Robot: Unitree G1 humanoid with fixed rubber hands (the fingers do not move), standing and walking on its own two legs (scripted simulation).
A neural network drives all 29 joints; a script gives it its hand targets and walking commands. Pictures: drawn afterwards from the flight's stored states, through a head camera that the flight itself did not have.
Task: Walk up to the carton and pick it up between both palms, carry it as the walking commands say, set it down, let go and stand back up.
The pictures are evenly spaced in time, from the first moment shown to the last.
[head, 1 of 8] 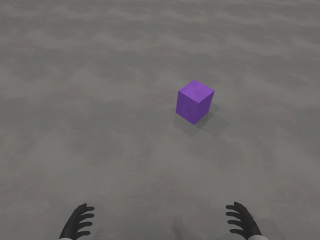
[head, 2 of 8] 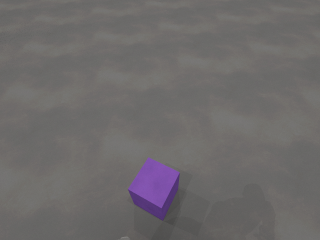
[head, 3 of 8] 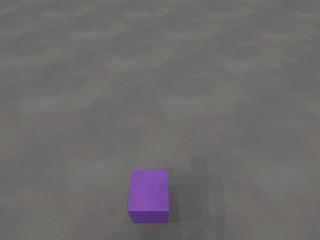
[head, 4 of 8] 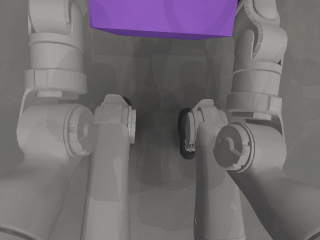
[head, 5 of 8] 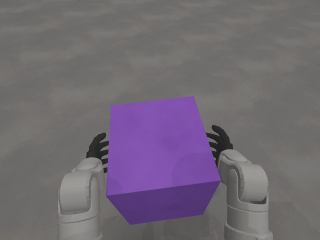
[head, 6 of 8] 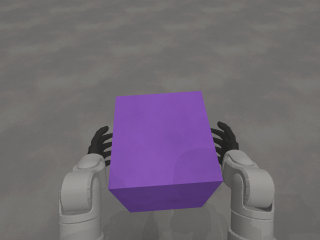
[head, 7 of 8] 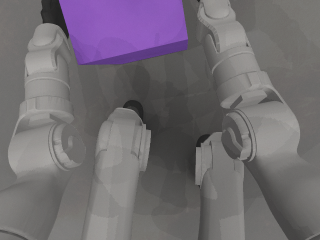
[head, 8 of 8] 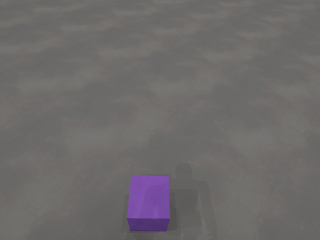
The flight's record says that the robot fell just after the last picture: no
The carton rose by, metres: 0.72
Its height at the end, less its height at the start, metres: +0.00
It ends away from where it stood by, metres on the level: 2.91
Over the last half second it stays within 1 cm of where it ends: yes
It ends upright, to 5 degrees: yes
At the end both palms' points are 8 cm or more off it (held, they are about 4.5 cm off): yes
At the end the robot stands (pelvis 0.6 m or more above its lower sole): yes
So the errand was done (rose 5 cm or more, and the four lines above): yes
